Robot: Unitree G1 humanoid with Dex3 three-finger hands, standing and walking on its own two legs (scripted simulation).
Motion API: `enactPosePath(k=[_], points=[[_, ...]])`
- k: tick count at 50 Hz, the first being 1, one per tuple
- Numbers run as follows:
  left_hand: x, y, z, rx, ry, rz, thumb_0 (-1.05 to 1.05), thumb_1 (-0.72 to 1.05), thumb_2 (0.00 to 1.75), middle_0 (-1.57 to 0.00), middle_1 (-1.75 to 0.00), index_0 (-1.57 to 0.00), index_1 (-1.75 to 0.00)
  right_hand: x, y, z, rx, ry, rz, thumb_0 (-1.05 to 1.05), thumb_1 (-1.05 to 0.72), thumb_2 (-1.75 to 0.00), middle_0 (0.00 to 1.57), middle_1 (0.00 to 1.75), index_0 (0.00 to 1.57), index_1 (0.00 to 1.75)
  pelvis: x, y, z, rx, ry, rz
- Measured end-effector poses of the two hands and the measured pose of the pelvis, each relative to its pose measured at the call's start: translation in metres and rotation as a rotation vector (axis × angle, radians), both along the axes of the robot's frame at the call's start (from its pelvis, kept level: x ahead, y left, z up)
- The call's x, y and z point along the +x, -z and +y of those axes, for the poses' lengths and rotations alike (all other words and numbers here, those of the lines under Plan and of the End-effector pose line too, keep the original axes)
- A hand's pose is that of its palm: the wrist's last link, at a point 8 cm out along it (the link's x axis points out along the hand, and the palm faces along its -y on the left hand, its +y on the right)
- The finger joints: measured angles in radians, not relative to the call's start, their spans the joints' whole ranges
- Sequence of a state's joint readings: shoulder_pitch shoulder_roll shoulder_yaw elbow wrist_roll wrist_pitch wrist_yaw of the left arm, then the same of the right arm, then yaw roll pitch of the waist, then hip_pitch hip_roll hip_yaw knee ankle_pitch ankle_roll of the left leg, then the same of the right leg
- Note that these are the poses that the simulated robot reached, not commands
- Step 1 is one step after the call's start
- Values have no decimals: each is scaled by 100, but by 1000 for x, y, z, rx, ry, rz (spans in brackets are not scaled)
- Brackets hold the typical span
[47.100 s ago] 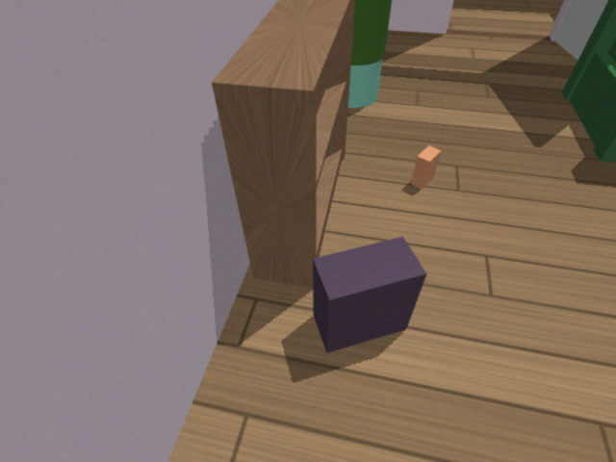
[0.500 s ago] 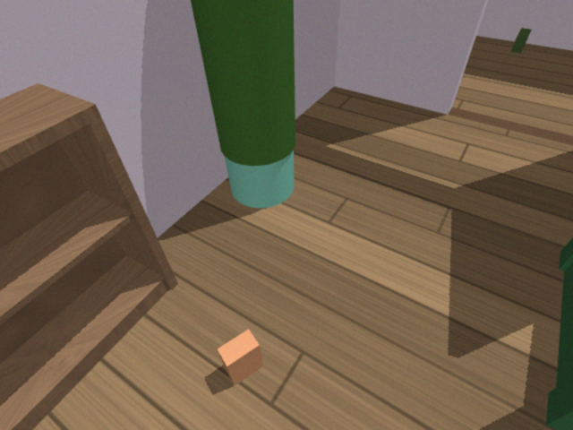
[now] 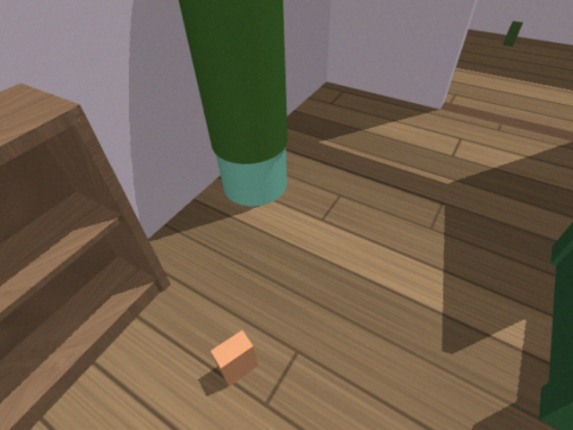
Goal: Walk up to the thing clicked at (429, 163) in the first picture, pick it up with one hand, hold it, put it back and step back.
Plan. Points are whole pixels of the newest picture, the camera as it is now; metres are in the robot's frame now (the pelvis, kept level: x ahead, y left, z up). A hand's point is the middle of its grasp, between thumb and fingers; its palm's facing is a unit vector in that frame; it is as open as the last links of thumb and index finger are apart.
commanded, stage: stand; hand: left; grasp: from above
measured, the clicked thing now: (235, 358) +0.51 +0.22 -0.70
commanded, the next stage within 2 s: step back in 1.00 s
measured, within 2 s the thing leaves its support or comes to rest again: neither
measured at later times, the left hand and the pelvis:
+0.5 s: hand out of the picture +0.09 +0.25 -0.15, palm faces -0.02 -0.94 -0.35, open 7.4 cm; pelvis +0.01 +0.00 +0.00, yaw +0 degrees
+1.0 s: hand out of the picture +0.08 +0.25 -0.16, palm faces -0.03 -0.94 -0.34, open 7.4 cm; pelvis +0.01 +0.00 +0.00, yaw +0 degrees
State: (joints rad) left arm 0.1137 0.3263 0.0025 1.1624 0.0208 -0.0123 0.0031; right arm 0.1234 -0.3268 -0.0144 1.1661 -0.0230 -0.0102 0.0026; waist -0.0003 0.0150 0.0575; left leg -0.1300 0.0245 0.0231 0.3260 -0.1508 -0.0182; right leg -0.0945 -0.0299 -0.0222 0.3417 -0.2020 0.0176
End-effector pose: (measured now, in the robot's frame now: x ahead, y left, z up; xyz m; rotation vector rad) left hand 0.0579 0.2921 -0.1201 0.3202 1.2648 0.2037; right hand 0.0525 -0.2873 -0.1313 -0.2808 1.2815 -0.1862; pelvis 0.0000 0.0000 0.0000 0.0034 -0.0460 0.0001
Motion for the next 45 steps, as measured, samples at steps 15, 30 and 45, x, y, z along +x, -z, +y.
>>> enactPosePath(k=[15, 30, 45], points=[[21, -1, 0, 2, 3, -11, 0, 91, 90, -20, -30, -20, -30, 21, -4, -5, -13, -2, -17, 0, -91, -90, 20, 30, 20, 30, 13, -1, -2, 0, 5, 10], [28, -3, -1, -1, 11, -38, 0, 91, 90, -20, -30, -20, -30, 29, -7, -7, -16, -4, -49, 0, -91, -90, 20, 30, 20, 30, 13, -1, -2, -1, 6, 6], [16, -1, 1, -1, 7, 0, 1, 91, 90, -20, -30, -20, -30, 16, -5, -6, -12, 5, -6, 0, -91, -90, 20, 30, 20, 30, 13, -1, -1, -2, 6, 12]])
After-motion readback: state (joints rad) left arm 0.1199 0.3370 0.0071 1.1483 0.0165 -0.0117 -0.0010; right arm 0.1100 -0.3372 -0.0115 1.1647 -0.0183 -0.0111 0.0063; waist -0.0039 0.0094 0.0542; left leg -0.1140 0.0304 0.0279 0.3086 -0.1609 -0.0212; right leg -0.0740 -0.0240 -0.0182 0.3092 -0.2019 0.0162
